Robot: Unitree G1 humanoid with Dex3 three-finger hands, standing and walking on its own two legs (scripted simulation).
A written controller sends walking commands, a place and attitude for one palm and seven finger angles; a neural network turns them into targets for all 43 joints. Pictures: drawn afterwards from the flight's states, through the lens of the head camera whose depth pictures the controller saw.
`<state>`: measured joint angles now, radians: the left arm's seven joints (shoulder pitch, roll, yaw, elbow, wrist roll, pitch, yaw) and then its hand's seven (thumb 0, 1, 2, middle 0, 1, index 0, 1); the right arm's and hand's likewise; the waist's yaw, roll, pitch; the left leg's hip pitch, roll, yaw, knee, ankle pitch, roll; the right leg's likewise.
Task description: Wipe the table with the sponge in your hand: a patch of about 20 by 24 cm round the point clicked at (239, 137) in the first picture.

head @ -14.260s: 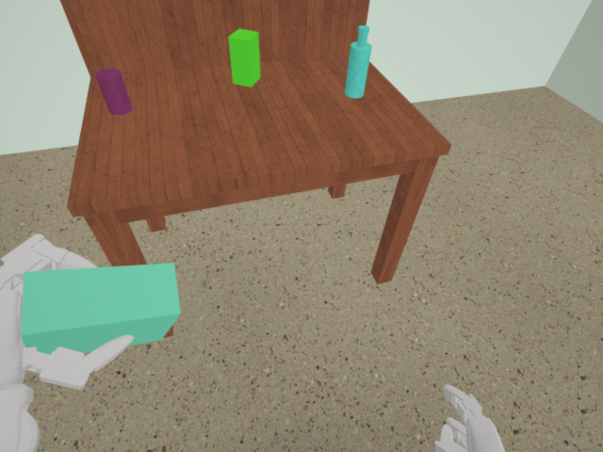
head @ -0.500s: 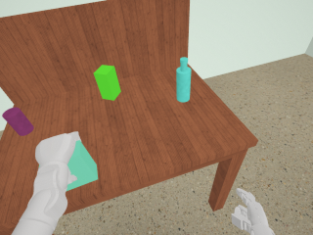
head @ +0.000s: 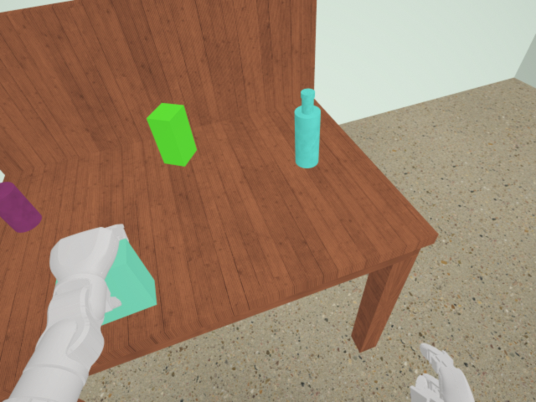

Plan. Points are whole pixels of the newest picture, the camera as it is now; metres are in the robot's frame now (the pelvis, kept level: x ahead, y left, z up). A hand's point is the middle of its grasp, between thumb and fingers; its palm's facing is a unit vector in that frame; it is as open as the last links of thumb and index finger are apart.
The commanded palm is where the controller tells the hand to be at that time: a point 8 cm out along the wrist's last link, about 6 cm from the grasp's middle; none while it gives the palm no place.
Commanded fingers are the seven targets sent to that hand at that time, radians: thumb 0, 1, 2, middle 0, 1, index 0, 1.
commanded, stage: move the sponge above the wiping area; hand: left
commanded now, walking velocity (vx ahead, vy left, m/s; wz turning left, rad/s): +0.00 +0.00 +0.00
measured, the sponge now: (116, 290) +0.27 +0.30 +0.00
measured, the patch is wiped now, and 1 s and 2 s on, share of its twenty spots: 0.00 0.00 0.00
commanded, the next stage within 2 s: lower the sponge onto the table in 0.84 s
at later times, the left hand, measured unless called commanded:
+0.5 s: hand (109, 258) +0.31 +0.32 +0.04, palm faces -0.05 -0.05 -1.00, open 9.8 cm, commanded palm +0.28 +0.32 +0.10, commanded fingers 0.00 0.10 1.30 -1.20 -1.60 -1.20 -1.60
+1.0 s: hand (102, 263) +0.29 +0.32 +0.05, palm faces -0.03 -0.05 -1.00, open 9.8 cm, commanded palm +0.27 +0.31 +0.11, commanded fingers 0.00 0.10 1.30 -1.20 -1.60 -1.20 -1.60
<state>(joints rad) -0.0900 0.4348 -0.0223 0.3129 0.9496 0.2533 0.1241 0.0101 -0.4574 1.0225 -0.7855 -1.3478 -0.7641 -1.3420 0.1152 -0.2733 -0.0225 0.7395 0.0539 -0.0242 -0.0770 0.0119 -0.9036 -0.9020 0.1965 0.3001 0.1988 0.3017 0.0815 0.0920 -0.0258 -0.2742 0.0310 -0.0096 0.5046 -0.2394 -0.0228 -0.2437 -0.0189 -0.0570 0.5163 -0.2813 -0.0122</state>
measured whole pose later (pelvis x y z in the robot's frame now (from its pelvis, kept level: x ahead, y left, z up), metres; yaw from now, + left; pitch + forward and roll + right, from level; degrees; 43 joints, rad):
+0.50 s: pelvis +0.01 +0.01 +0.00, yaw +0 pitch +3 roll +0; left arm -0.19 0.43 -0.01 0.43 0.98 0.23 0.16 0.01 -0.46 1.02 -0.79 -1.35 -0.76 -1.34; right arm 0.13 -0.26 -0.03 0.73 0.06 -0.01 -0.07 0.01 -0.90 -0.90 0.20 0.30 0.20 0.30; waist 0.07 0.08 -0.04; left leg -0.33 0.02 -0.01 0.53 -0.26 -0.01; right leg -0.29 -0.03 -0.05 0.52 -0.28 0.00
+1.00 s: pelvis +0.01 +0.01 +0.00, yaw +0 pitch +2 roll +0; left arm -0.11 0.43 -0.03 0.31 0.96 0.27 0.14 0.01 -0.46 1.02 -0.78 -1.35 -0.76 -1.34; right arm 0.08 -0.26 -0.01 0.72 0.06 0.00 -0.06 0.01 -0.90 -0.90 0.20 0.30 0.20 0.30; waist 0.09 0.09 -0.05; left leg -0.28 0.02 -0.02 0.51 -0.26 -0.02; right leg -0.24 -0.03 -0.06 0.50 -0.29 0.00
